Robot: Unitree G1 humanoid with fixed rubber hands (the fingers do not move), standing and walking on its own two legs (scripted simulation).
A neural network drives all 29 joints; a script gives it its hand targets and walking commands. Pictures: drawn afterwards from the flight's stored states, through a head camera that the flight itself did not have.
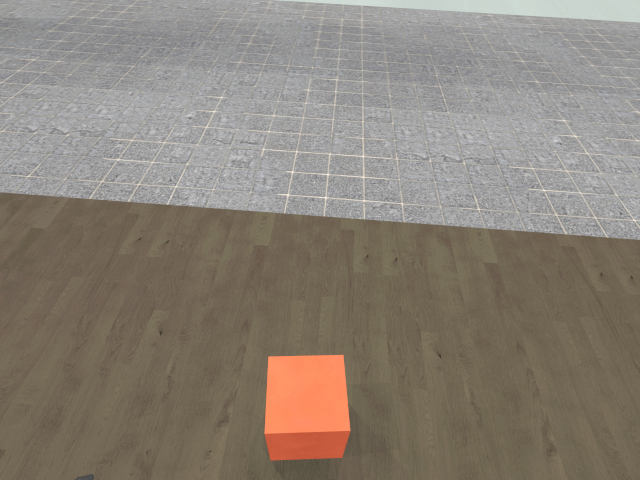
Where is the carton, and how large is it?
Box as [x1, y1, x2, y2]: [264, 355, 349, 460]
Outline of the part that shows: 343,355 268,357 264,433 270,460 342,456 349,433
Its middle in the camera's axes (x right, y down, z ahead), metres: -0.04 +0.48 +1.10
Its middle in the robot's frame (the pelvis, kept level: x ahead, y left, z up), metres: +0.45 +0.02 -0.66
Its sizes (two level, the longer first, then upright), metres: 0.210 0.200 0.250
